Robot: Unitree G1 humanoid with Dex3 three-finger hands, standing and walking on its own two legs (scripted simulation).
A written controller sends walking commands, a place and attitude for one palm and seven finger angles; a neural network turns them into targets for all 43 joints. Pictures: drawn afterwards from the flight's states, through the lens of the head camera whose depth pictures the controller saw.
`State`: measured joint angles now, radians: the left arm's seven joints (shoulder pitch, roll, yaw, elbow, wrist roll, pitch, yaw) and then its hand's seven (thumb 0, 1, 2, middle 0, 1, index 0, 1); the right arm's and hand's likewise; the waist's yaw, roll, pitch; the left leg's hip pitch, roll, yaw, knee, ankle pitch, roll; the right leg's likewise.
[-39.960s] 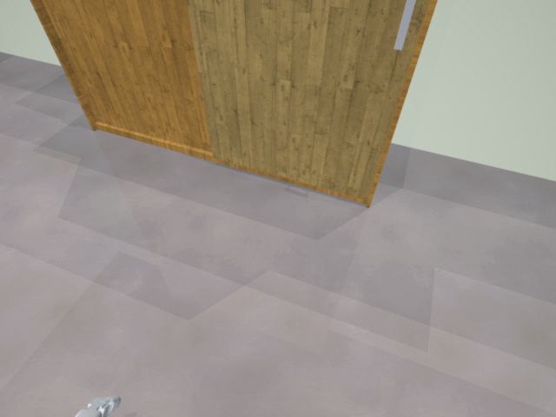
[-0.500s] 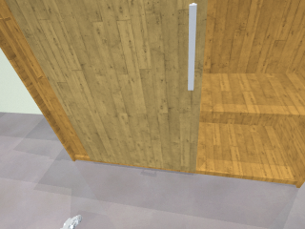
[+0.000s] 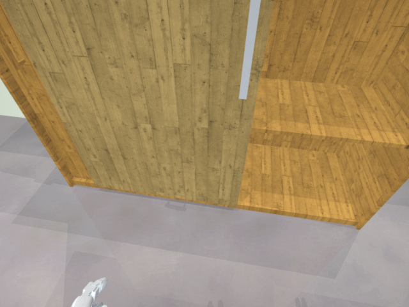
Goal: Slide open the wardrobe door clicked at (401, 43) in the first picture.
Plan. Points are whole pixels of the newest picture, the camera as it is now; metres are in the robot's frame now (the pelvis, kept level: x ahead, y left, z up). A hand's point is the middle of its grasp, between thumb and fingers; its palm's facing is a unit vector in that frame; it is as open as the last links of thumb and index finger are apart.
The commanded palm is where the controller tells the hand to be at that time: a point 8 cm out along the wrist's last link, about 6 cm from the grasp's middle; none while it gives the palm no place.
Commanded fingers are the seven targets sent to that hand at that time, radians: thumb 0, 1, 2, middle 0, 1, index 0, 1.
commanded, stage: stop stepping back and stand still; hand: right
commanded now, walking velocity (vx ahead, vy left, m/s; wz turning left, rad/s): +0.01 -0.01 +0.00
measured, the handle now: (249, 43) +0.76 -0.11 +0.19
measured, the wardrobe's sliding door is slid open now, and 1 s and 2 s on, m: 0.65 0.65 0.65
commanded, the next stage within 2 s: let the arm hang, fingers relaxed in 0.70 s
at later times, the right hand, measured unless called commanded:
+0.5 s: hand (394, 195) +0.27 -0.30 +0.15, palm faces +0.45 +0.74 -0.50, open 7.5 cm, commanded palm +0.21 -0.32 +0.18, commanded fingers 0.00 -0.90 -0.90 0.20 0.30 0.20 0.30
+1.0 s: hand (343, 291) +0.19 -0.28 -0.09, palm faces +0.06 +0.92 -0.39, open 7.4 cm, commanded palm none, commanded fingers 0.00 -0.90 -0.90 0.20 0.30 0.20 0.30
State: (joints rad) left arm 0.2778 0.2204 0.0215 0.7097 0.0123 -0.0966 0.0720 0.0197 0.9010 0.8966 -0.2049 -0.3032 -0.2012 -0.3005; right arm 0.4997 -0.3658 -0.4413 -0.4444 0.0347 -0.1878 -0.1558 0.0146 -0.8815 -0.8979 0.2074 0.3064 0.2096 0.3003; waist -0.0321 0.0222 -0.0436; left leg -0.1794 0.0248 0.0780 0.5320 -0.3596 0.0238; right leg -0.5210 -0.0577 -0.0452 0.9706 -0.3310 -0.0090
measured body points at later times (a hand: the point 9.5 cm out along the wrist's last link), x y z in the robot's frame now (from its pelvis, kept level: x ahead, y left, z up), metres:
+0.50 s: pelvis +0.08 -0.01 +0.00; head +0.10 -0.01 +0.45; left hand +0.24 +0.21 -0.10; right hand +0.24 -0.33 +0.17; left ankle +0.01 +0.08 -0.73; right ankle +0.04 -0.13 -0.73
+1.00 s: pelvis +0.04 -0.04 -0.01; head +0.05 -0.01 +0.44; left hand +0.20 +0.23 -0.12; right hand +0.19 -0.33 -0.06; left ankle +0.01 +0.08 -0.73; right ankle +0.04 -0.13 -0.73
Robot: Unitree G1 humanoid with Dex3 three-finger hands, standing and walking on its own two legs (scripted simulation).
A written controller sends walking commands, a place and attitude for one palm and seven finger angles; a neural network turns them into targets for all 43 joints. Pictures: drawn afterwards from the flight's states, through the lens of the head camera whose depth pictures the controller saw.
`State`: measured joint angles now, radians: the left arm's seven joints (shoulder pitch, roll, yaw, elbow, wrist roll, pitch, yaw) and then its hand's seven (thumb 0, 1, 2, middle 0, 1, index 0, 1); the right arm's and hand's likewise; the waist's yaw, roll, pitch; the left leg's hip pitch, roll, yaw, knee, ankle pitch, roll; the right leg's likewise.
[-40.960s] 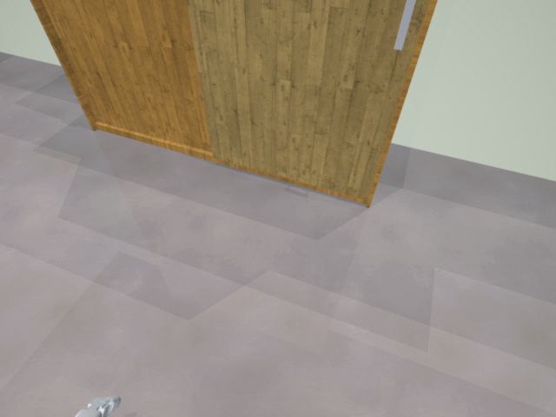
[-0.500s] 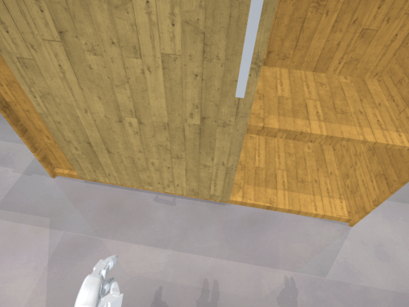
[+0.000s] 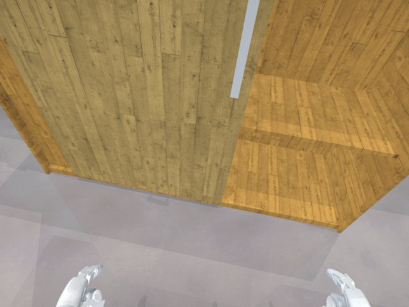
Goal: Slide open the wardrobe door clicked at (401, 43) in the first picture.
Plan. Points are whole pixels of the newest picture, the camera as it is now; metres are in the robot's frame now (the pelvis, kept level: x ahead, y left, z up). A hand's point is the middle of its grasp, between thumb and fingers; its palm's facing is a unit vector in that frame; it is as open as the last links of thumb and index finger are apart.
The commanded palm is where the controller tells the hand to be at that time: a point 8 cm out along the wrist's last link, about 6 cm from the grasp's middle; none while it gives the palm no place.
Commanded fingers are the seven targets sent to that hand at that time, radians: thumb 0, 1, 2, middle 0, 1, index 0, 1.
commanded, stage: let the arm hang, fingers relaxed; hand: right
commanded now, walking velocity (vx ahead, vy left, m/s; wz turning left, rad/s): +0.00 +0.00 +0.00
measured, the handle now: (245, 38) +0.73 -0.04 +0.20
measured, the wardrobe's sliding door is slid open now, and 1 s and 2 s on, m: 0.65 0.65 0.65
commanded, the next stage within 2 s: look to check the result in 0.90 s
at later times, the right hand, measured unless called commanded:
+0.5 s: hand out of the picture -0.07 -0.20 -0.16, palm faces +0.00 +0.97 -0.23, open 7.4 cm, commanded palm none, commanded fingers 0.00 -0.90 -0.90 0.20 0.30 0.20 0.30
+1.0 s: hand out of the picture -0.02 -0.19 -0.16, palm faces -0.01 +0.98 -0.19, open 7.4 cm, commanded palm none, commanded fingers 0.00 -0.90 -0.90 0.20 0.30 0.20 0.30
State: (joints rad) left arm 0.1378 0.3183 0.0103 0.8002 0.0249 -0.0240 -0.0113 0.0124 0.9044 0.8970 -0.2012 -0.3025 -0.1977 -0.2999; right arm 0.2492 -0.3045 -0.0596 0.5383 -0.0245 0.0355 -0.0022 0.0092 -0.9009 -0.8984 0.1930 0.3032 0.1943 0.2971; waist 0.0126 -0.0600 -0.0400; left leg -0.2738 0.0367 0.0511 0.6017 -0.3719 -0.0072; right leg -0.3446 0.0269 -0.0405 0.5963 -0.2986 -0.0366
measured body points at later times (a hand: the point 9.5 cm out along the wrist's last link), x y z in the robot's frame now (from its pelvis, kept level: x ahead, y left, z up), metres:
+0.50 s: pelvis -0.04 -0.01 +0.01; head -0.02 +0.00 +0.46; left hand -0.05 +0.21 -0.15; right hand -0.06 -0.25 -0.14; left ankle -0.04 +0.12 -0.73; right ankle +0.00 -0.10 -0.73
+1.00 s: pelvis -0.03 -0.02 +0.01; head -0.01 -0.02 +0.46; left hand -0.02 +0.21 -0.14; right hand -0.02 -0.24 -0.15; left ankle -0.04 +0.12 -0.73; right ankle +0.00 -0.10 -0.73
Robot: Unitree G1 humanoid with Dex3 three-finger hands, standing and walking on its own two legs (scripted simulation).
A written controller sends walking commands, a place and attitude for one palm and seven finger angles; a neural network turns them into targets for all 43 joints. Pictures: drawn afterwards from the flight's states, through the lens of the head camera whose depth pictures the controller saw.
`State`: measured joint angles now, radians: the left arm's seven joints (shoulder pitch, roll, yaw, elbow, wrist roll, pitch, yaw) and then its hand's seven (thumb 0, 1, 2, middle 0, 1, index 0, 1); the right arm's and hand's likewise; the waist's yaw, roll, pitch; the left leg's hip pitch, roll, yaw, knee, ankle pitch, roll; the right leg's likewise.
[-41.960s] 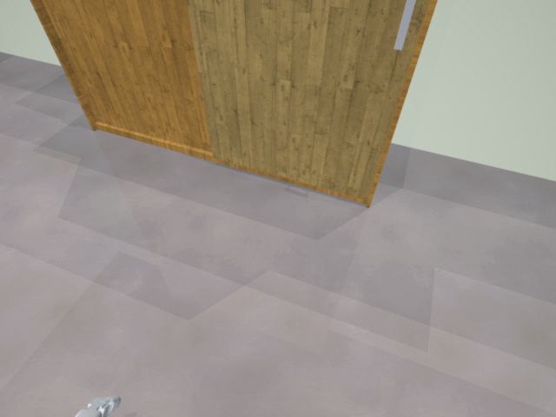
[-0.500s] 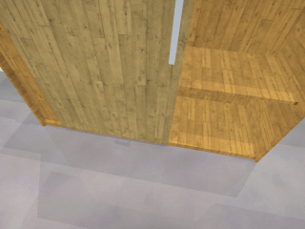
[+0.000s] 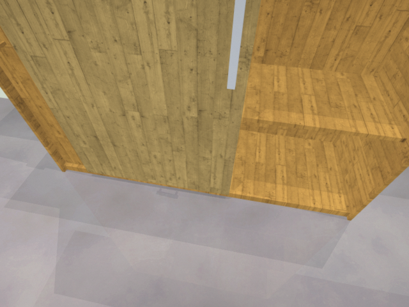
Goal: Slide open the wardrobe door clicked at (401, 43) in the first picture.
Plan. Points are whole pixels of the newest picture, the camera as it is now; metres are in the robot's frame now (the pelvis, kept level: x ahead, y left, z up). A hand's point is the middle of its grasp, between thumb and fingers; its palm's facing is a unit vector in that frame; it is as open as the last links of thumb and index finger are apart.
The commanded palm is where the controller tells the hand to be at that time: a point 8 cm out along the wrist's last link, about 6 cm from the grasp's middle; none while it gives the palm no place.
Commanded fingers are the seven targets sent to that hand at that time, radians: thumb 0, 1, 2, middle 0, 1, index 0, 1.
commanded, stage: look to check the result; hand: right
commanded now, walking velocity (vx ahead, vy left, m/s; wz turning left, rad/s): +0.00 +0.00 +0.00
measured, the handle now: (237, 29) +0.76 -0.03 +0.18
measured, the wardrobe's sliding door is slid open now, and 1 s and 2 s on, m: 0.65 0.65 0.65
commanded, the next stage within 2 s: stand and wait in 0.46 s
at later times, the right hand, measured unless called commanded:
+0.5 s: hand out of the picture +0.04 -0.18 -0.18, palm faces +0.00 +0.98 -0.20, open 7.4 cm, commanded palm none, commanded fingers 0.00 -0.90 -0.90 0.20 0.30 0.20 0.30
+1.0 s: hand out of the picture +0.05 -0.18 -0.17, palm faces -0.01 +0.98 -0.22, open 7.4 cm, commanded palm none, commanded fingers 0.00 -0.90 -0.90 0.20 0.30 0.20 0.30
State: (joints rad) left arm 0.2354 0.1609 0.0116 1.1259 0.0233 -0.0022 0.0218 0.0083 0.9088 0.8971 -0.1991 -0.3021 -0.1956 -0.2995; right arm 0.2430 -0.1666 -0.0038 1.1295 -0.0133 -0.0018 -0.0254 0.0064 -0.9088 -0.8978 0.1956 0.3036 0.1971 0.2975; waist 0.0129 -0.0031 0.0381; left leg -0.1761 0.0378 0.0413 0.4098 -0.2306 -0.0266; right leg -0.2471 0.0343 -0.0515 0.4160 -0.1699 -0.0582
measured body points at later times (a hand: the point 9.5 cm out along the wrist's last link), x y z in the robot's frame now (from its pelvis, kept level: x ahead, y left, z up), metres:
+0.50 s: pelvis +0.02 +0.00 +0.00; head +0.04 +0.00 +0.45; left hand +0.05 +0.24 -0.15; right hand +0.04 -0.23 -0.16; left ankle -0.01 +0.14 -0.74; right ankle +0.03 -0.08 -0.74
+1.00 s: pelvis +0.03 +0.01 +0.00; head +0.06 +0.00 +0.45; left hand +0.06 +0.25 -0.15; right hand +0.05 -0.24 -0.16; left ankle -0.01 +0.14 -0.74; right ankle +0.03 -0.08 -0.74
